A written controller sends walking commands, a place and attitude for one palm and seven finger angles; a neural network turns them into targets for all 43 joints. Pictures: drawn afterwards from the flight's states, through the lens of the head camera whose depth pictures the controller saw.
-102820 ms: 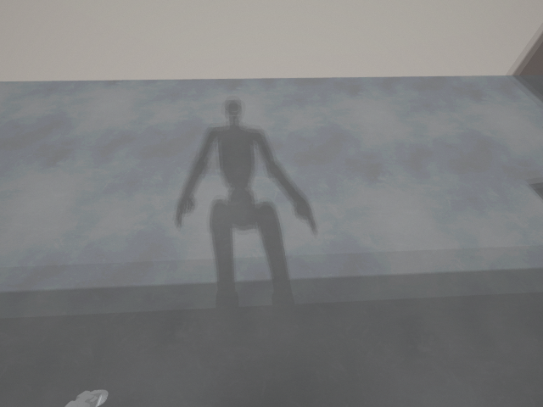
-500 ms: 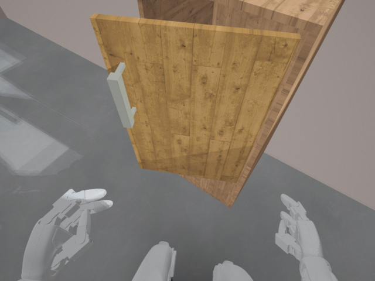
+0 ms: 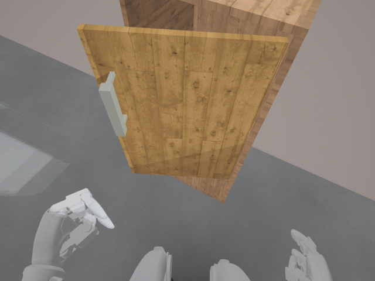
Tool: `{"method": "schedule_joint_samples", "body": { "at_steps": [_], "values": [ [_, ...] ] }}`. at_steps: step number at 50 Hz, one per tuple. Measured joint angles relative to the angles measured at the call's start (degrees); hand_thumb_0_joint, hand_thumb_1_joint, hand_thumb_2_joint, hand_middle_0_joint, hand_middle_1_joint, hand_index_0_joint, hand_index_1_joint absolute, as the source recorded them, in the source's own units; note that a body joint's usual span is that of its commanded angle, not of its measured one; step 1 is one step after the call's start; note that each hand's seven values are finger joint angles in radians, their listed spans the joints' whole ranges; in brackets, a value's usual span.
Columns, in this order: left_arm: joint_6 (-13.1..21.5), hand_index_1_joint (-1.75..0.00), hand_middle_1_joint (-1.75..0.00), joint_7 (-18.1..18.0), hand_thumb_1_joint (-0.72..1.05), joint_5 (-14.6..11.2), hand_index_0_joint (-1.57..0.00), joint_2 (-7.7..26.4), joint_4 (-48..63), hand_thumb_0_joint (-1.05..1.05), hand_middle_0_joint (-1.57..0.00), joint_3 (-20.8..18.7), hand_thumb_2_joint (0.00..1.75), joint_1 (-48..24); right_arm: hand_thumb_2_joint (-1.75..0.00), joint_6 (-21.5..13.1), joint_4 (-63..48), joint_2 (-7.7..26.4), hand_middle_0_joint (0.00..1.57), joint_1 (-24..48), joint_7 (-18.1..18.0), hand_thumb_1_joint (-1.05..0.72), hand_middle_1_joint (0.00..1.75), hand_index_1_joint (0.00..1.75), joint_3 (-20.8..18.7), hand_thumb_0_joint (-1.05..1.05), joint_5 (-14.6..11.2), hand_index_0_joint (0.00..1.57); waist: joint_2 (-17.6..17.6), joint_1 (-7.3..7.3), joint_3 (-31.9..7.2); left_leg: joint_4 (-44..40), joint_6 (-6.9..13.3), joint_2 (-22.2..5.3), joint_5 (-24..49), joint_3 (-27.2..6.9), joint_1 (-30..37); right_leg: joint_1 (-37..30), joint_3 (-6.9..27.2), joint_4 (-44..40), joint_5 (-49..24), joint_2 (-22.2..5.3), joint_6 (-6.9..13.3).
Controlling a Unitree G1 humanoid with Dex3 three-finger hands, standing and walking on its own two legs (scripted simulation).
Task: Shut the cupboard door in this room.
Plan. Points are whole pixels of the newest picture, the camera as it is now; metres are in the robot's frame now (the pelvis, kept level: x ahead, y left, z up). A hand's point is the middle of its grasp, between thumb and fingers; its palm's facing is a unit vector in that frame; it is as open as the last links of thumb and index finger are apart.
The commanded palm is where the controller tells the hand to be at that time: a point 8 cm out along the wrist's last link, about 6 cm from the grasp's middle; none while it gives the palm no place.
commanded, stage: raise the hand and make a fist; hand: left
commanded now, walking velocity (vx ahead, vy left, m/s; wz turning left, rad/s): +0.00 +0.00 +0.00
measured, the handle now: (116, 105) +0.48 +0.20 +0.06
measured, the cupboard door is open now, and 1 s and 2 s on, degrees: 25 25 25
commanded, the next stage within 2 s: bring the fist close to the handle in 0.84 s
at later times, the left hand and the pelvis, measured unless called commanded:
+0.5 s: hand (78, 213) +0.23 +0.21 +0.07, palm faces +0.00 -1.00 -0.04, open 3.1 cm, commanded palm +0.20 +0.26 +0.07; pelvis +0.01 +0.02 +0.02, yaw +1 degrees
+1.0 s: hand (94, 213) +0.23 +0.18 +0.07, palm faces +0.00 -1.00 -0.04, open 3.1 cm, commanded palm +0.22 +0.24 +0.07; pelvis +0.01 +0.00 +0.01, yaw +1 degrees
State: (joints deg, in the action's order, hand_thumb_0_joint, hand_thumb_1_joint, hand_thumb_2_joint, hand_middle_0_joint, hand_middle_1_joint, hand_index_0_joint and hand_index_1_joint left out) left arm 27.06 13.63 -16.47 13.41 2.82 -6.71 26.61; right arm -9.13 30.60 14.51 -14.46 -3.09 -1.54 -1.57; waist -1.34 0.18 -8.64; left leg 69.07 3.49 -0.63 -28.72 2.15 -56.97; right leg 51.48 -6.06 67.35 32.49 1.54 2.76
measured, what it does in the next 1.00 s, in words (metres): stands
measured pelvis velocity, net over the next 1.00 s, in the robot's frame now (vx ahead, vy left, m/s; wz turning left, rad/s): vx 0.01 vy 0.00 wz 0.01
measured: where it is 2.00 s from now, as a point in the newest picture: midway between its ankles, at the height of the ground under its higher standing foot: outside the picture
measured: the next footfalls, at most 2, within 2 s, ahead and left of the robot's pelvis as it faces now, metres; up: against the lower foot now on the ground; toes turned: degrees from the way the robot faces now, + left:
none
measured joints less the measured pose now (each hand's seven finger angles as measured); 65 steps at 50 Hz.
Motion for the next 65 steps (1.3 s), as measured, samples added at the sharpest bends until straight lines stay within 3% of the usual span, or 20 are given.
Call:
{"method": "schedule_joint_samples", "body": {
  "at_steps": [6, 13, 26, 37, 50, 65],
  "values": [
    [-1.38, -1.31, -1.31, -1.70, 0.90, 1.07, -1.12, 0.29, 0.66, 0.02, -1.13, 0.46, 0.90, -0.84, -0.90, 0.44, -2.17, -1.11, 0.20, 1.54, 0.77, -0.90, 0.30, 0.30, 1.67, 0.02, 0.32, 0.20, -0.13, -0.21, -0.18, -1.41, 0.67, 0.40, 0.43, -0.23, 1.69, -2.20, -0.16, -2.21, -0.82, -0.23, -0.74],
    [-3.26, -1.43, -1.43, -1.29, 0.90, 1.69, -1.23, 0.75, 0.32, 0.01, -1.24, 0.78, 0.90, -2.40, -0.90, 0.75, -3.95, -1.87, 0.21, 2.20, 1.44, -0.90, 0.30, 0.30, 3.65, 0.02, 0.65, 0.21, -0.36, -0.82, -0.26, -2.60, 1.16, 0.81, 0.75, -0.49, 3.21, -4.16, -0.36, -4.04, -1.40, -0.48, -1.34],
    [-5.47, -1.50, -1.50, -0.25, 0.90, 1.23, -1.29, 1.85, -0.76, 0.01, -1.30, -0.78, 0.90, -5.14, -0.90, 1.37, -3.13, -0.86, 0.21, 0.25, 1.56, -0.90, 0.30, 0.30, 3.85, 0.02, 0.53, 0.21, -0.57, -0.45, 0.28, -3.98, 1.19, 0.91, 1.02, -0.64, 4.83, -5.95, -0.39, -5.80, -1.89, -0.43, -1.52],
    [-4.40, -1.50, -1.50, -0.85, 0.90, 1.06, -1.30, 1.50, -1.29, 0.01, -1.30, -0.71, 0.90, -4.53, -0.90, 1.39, -2.44, -0.07, 0.21, -0.91, 1.61, -0.90, 0.30, 0.30, 2.80, 0.02, 0.55, 0.21, -0.51, 0.28, 0.16, -4.12, 0.68, 0.61, 0.91, -0.34, 4.81, -5.43, -0.04, -5.29, -1.55, -0.17, -0.95],
    [-3.75, -1.50, -1.50, -0.32, 0.90, 0.62, -1.30, 0.89, -1.98, 0.01, -1.30, -0.31, 0.90, -4.73, -0.90, 1.69, -2.24, -0.58, 0.21, 0.34, 1.46, -0.90, 0.30, 0.30, 3.02, 0.02, 0.33, 0.21, -0.57, -0.21, -0.54, -3.05, -0.40, 0.23, 0.48, -0.97, 4.17, -4.66, -0.63, -3.75, -0.62, 0.24, 0.18],
    [-5.95, -1.50, -1.50, -0.04, 0.90, 1.03, -1.30, 2.00, -11.76, 0.01, -1.30, -2.06, 0.90, -18.08, -0.90, 2.60, -0.22, -0.31, 0.21, 0.73, 1.32, -0.90, 0.30, 0.30, 3.52, 0.02, 0.04, 0.21, -0.49, 0.33, -0.45, -3.67, -1.20, -0.21, 0.97, -1.00, 4.10, -4.20, -0.57, -3.89, -0.92, 0.68, 0.86]
  ]
}}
